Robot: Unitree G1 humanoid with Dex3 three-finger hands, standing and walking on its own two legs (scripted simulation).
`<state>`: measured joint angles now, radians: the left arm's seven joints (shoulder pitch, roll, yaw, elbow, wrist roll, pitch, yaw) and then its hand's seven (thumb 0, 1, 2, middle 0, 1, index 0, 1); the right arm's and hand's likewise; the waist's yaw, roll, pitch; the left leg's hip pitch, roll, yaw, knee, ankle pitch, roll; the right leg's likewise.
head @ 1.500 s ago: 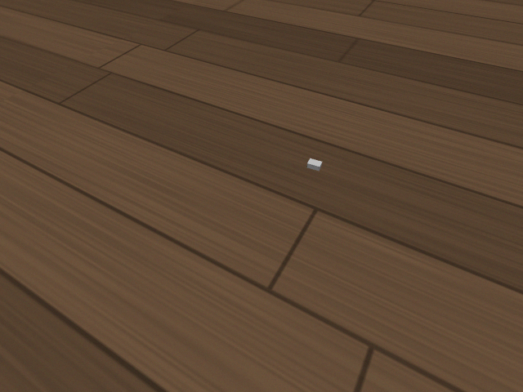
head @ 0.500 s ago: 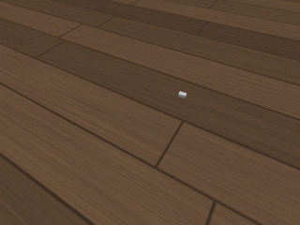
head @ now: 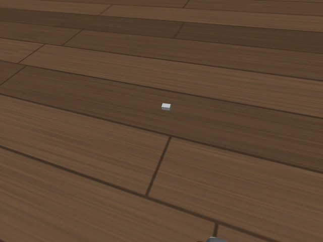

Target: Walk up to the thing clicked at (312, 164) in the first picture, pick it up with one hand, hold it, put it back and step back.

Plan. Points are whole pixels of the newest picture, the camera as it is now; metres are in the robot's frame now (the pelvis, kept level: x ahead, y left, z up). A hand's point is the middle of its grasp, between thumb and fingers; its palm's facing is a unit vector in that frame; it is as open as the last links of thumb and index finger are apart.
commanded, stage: walk up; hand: left
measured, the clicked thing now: (166, 106) +1.27 +0.05 -0.73
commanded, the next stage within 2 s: none
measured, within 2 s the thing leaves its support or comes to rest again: neither
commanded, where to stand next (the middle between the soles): +0.86 -0.12 m, yaw -11 degrees
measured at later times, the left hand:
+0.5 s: hand (91, 187) +0.31 +0.27 -0.13, palm faces -0.21 -0.92 -0.34, open 7.4 cm
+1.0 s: hand (121, 124) +0.54 +0.19 -0.10, palm faces -0.22 -0.89 -0.39, open 7.4 cm
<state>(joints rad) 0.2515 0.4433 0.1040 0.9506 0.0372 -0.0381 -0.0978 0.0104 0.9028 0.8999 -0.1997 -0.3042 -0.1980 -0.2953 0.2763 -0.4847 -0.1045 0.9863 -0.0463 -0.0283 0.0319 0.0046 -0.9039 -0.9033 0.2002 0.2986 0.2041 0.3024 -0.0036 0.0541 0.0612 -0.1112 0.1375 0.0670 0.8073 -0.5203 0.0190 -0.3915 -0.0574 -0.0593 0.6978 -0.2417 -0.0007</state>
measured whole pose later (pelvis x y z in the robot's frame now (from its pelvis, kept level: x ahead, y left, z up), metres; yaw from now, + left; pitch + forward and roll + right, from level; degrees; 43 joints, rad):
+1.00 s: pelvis +0.42 -0.06 +0.02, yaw -12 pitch -2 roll +0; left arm 0.30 0.39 0.03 0.83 0.00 -0.09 -0.06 0.01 0.90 0.90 -0.20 -0.30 -0.20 -0.30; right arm 0.29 -0.43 -0.05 0.86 -0.02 -0.04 0.07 0.00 -0.91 -0.90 0.20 0.30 0.20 0.30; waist 0.01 0.06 0.07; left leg -0.50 0.12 0.02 0.86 -0.30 0.01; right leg -0.22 -0.01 -0.04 0.52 -0.26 -0.03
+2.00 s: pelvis +0.77 -0.07 +0.01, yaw -11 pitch -2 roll +0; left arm 0.31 0.43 0.02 0.89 0.01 -0.03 -0.02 0.01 0.90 0.90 -0.20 -0.30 -0.20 -0.30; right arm 0.27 -0.42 -0.06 0.88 -0.02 -0.06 0.04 0.00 -0.91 -0.90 0.20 0.30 0.20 0.30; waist 0.02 -0.02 0.07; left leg -0.40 0.04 0.06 0.67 -0.24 0.02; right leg -0.32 -0.07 -0.01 0.86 -0.48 -0.02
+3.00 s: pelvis +0.83 -0.09 +0.04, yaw -13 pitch -2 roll +0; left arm 0.06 0.34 0.00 1.19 0.00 0.00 -0.02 0.01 0.90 0.90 -0.20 -0.30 -0.20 -0.30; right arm 0.07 -0.37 0.00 1.18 -0.01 -0.02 0.01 0.00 -0.91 -0.90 0.20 0.30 0.20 0.30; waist 0.00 0.00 0.05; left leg -0.13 0.05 0.07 0.33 -0.16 -0.02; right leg -0.14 -0.03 -0.02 0.32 -0.15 0.02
